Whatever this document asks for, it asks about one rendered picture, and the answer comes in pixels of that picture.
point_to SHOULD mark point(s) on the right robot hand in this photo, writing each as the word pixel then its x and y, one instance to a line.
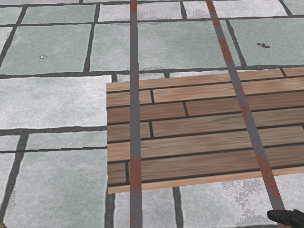
pixel 294 218

